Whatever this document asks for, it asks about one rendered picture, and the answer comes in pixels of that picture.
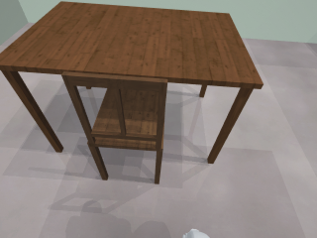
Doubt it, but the table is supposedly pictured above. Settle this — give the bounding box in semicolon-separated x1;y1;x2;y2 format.
0;1;264;164

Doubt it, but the chair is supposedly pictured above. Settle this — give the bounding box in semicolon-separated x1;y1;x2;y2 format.
61;71;168;184

